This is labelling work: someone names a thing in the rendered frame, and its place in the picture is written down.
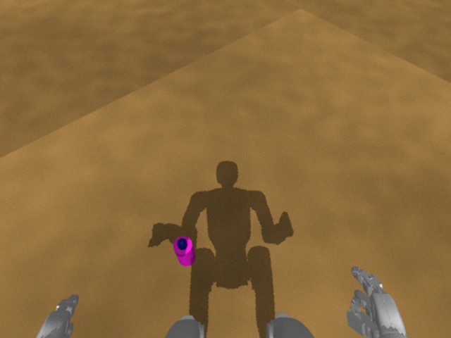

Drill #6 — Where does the bottle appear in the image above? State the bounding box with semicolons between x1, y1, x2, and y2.
173;236;195;266

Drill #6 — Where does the left robot hand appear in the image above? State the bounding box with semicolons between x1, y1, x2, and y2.
36;294;79;338

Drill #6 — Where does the right robot hand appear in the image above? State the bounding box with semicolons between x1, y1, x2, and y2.
347;266;407;338

